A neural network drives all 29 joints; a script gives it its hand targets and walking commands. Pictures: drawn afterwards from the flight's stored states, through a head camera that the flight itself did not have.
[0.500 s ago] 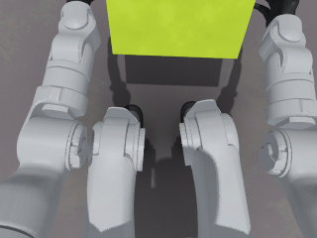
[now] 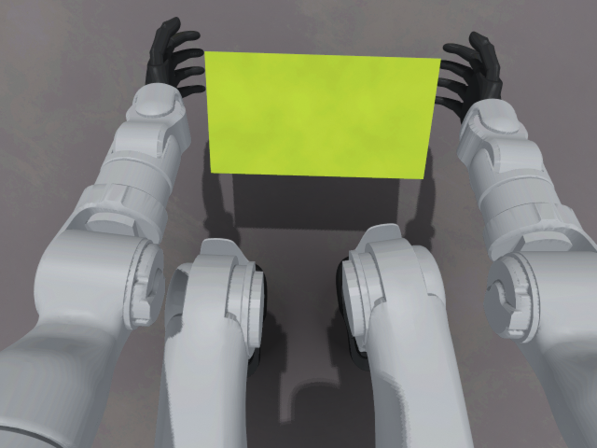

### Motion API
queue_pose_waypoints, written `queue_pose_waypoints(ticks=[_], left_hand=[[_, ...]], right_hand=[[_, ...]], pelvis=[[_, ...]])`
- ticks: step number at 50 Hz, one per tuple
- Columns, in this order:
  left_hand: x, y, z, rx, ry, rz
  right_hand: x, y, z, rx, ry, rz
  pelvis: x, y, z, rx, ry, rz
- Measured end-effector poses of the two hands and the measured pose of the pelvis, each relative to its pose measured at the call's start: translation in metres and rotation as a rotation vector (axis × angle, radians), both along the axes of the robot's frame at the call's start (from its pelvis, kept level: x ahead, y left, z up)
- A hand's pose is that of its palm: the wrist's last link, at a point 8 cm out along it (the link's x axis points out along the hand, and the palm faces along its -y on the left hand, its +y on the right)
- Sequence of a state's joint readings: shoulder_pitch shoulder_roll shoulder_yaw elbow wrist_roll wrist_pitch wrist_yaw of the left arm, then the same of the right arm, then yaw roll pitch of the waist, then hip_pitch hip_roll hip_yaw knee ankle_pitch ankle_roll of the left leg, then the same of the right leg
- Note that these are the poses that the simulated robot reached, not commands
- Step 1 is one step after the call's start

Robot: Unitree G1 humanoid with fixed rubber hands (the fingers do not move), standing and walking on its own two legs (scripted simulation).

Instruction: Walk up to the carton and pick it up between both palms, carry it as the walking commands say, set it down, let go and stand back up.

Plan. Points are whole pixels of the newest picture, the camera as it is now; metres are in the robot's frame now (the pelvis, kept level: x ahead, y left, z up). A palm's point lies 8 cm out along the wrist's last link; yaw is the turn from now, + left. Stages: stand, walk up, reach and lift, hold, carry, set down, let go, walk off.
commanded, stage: set down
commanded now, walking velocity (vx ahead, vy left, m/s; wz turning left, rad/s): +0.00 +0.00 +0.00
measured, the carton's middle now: (317, 115) +0.49 -0.05 -0.26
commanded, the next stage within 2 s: none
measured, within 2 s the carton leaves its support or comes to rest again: rests again in 0.70 s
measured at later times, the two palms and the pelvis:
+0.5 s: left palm (168, 85) +0.51 +0.14 -0.16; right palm (474, 98) +0.47 -0.23 -0.16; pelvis +0.00 +0.00 +0.00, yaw -1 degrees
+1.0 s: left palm (171, 82) +0.52 +0.14 -0.18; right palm (469, 93) +0.48 -0.23 -0.18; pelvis +0.00 +0.00 -0.01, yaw -1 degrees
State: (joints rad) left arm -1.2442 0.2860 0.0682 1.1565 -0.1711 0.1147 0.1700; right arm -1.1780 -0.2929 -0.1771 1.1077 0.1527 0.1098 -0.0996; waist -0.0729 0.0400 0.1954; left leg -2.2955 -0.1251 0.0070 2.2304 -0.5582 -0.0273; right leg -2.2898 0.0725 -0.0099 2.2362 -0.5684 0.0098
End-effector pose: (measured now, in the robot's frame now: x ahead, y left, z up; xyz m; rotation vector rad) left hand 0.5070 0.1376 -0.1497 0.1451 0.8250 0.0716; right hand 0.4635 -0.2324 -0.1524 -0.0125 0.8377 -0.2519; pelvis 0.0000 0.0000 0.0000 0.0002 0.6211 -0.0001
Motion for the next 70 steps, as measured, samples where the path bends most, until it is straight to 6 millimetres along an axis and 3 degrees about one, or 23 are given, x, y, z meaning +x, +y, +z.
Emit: queue_pose_waypoints(ticks=[20, 70], left_hand=[[0.005, 0.000, -0.007, -0.010, -0.015, -0.014], [0.017, 0.004, -0.036, -0.024, -0.027, -0.035]], right_hand=[[0.007, -0.001, -0.005, 0.001, -0.005, -0.001], [0.023, 0.000, -0.037, 0.028, -0.050, -0.017]], pelvis=[[-0.005, 0.004, -0.002, -0.006, -0.010, -0.004], [0.006, 0.003, -0.014, -0.002, -0.010, -0.014]])
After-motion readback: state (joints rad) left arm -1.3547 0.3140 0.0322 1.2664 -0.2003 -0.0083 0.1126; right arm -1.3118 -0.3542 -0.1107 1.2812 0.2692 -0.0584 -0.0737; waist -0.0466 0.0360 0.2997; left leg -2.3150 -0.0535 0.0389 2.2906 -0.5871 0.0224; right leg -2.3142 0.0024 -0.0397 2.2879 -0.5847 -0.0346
